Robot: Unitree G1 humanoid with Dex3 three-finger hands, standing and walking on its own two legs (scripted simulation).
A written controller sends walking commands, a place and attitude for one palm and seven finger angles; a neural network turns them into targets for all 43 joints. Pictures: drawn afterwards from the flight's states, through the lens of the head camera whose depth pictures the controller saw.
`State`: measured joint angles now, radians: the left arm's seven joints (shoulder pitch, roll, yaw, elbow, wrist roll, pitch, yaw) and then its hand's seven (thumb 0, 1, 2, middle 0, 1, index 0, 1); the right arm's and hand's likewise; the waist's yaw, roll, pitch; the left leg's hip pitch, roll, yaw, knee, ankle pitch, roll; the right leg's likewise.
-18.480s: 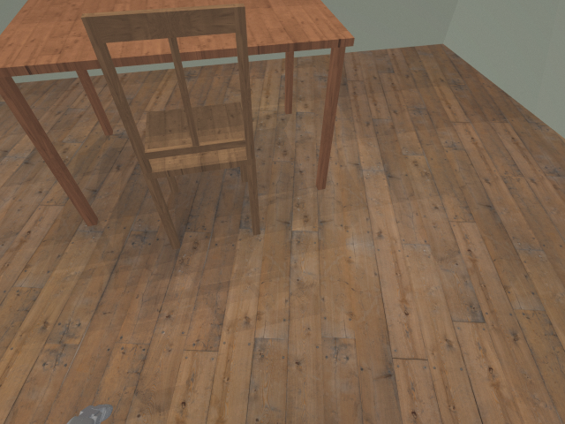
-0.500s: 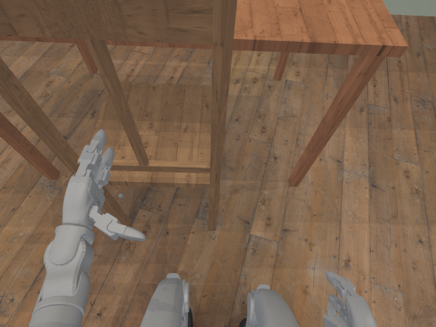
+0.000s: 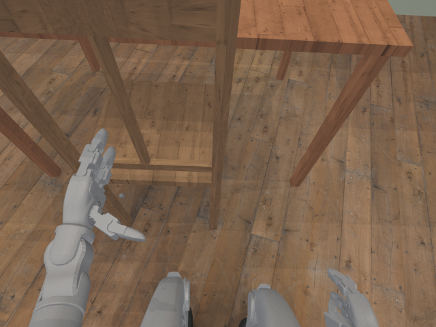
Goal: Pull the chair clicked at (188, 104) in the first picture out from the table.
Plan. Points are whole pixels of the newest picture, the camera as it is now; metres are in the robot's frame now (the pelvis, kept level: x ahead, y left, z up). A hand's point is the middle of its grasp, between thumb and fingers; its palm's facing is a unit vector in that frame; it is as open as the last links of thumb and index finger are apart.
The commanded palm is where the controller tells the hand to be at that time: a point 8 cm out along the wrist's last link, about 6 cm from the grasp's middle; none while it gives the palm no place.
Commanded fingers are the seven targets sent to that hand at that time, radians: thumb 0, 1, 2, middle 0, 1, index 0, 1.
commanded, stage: push the fingers through the gap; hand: left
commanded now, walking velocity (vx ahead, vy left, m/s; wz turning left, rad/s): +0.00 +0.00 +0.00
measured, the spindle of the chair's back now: (127, 115) +0.49 +0.20 +0.05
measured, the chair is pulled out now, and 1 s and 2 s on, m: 0.00 0.00 0.00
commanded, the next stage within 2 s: hook a spindle and tug to test in 1.50 s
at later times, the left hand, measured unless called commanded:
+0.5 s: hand (126, 164) +0.39 +0.19 +0.03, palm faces +0.01 -1.00 -0.04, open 16.9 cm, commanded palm +0.37 +0.24 +0.03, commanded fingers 0.00 -0.50 0.30 -0.06 -0.08 -0.06 -0.08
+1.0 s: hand (129, 144) +0.44 +0.19 +0.03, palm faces +0.02 -1.00 -0.03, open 16.9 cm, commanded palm +0.42 +0.24 +0.03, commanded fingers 0.00 -0.50 0.30 -0.06 -0.08 -0.06 -0.08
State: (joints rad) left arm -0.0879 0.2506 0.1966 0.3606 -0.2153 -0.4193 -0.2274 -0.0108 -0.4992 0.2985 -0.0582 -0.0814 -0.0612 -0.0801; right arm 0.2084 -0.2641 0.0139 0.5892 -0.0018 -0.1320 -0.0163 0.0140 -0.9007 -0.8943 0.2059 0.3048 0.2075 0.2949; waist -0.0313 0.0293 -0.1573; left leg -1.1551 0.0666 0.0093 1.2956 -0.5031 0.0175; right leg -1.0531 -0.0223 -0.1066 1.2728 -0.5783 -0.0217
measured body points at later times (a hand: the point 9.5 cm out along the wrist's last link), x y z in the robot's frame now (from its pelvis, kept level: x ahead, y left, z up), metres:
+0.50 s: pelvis +0.00 +0.00 +0.00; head +0.11 +0.01 +0.43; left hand +0.39 +0.24 +0.03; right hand +0.12 -0.26 -0.11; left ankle +0.06 +0.11 -0.62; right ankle +0.02 -0.11 -0.62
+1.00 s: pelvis +0.00 +0.01 -0.01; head +0.13 +0.02 +0.42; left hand +0.43 +0.25 +0.03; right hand +0.09 -0.26 -0.12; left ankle +0.06 +0.11 -0.62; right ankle +0.02 -0.11 -0.62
